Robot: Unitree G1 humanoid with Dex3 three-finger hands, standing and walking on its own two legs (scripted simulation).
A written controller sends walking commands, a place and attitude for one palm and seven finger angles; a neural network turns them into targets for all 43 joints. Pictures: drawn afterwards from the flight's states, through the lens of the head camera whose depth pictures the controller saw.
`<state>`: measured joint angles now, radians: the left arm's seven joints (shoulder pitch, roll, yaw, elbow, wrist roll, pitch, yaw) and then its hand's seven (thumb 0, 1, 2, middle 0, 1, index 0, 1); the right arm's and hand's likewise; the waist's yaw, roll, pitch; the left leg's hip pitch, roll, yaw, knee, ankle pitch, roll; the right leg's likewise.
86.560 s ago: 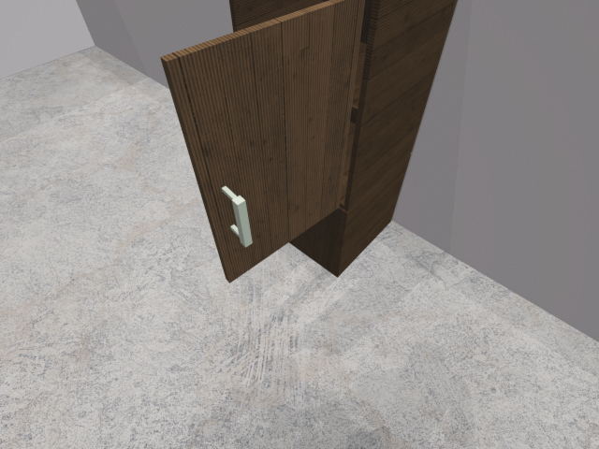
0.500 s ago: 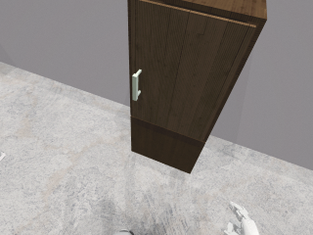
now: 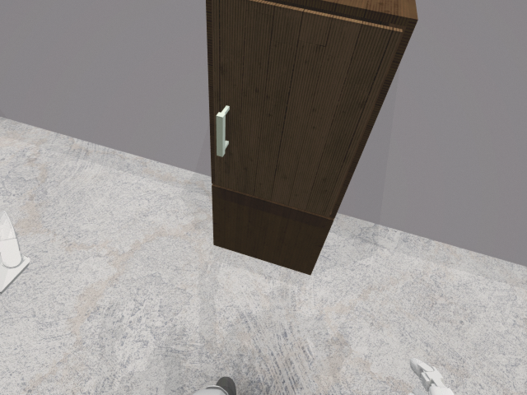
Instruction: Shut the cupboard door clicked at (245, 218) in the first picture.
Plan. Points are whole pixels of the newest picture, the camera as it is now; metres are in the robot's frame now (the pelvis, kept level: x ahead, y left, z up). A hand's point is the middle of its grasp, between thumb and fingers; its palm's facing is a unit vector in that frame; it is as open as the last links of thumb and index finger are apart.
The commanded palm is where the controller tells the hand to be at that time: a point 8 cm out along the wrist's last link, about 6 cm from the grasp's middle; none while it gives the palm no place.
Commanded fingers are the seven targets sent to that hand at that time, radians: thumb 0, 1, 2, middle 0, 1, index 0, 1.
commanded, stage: stop stepping back and stand still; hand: left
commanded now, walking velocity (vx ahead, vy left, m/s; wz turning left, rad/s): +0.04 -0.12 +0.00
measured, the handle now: (223, 131) +0.80 +0.13 -0.08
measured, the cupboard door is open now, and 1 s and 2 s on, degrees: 0 0 0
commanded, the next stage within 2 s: let the arm hang, fingers relaxed in 1.00 s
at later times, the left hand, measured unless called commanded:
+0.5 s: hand out of the picture +0.17 +0.29 +0.18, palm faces +0.39 -0.83 -0.41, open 7.4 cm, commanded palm +0.10 +0.33 +0.19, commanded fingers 0.00 0.90 0.90 -0.20 -0.30 -0.20 -0.30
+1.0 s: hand (5, 279) +0.19 +0.27 +0.17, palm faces +0.37 -0.81 -0.46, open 7.4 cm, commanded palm +0.13 +0.32 +0.19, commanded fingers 0.00 0.90 0.90 -0.20 -0.30 -0.20 -0.30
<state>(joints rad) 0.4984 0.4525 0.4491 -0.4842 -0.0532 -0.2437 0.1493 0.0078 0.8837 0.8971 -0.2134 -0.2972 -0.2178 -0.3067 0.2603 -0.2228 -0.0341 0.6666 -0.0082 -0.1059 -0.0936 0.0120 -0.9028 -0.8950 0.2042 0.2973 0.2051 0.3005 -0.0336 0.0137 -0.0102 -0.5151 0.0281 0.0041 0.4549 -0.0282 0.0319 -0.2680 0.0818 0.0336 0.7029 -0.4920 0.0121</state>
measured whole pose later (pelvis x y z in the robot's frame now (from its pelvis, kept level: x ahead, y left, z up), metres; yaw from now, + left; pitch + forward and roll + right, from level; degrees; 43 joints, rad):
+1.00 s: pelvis -0.04 +0.03 +0.01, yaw -5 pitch +0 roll +0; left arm 0.53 0.41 0.41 -0.44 -0.04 -0.19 0.18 0.01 0.89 0.90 -0.21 -0.30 -0.22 -0.31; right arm 0.22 -0.22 0.00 0.63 0.01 -0.08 -0.09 0.01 -0.91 -0.90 0.20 0.30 0.20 0.30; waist -0.02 0.00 -0.01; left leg -0.29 0.03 0.05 0.52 -0.24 0.00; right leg -0.18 0.03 -0.07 0.51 -0.33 -0.05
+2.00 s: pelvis -0.06 +0.05 +0.02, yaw -4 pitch -2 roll +0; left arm 0.29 0.16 0.02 1.12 0.02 0.00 0.03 0.00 0.91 0.90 -0.20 -0.29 -0.20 -0.30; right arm 0.27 -0.16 0.00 1.11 -0.02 0.01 -0.03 0.01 -0.92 -0.89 0.20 0.30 0.21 0.30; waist -0.01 0.01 0.00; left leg -0.24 -0.01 0.05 0.41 -0.14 0.03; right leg -0.14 0.00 -0.07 0.43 -0.25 -0.02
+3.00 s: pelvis -0.04 +0.03 +0.02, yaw -4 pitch -2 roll +0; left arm 0.25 0.18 0.01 1.13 0.01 -0.01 0.02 0.00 0.90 0.90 -0.20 -0.29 -0.20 -0.30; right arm 0.22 -0.19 0.01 1.13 -0.01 0.00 -0.03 0.00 -0.91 -0.89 0.20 0.30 0.20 0.30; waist 0.00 0.00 0.04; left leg -0.17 0.01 0.04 0.37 -0.16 0.00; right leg -0.06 0.02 -0.08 0.35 -0.26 -0.04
